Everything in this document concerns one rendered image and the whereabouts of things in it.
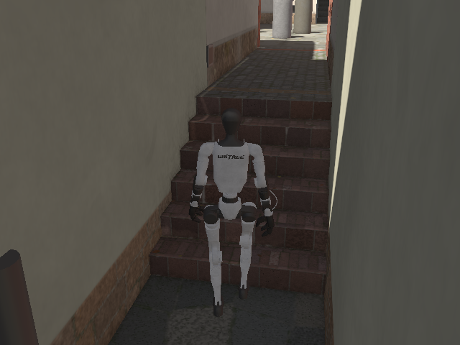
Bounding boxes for left robot hand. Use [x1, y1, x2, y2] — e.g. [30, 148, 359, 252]
[189, 205, 205, 223]

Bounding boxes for right robot hand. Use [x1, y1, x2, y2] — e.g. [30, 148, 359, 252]
[256, 215, 275, 237]

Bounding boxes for robot right upper arm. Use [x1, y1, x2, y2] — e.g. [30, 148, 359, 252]
[247, 143, 267, 188]

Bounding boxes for left robot forearm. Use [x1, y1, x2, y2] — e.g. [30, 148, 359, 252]
[190, 174, 204, 207]

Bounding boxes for left robot shin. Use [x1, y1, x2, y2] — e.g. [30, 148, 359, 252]
[209, 251, 221, 305]

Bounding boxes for left robot foot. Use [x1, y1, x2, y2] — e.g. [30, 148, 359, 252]
[213, 295, 224, 317]

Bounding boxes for right robot forearm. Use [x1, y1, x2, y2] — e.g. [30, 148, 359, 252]
[258, 176, 273, 216]

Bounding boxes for robot left upper arm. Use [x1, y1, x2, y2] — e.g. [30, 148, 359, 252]
[195, 142, 214, 186]

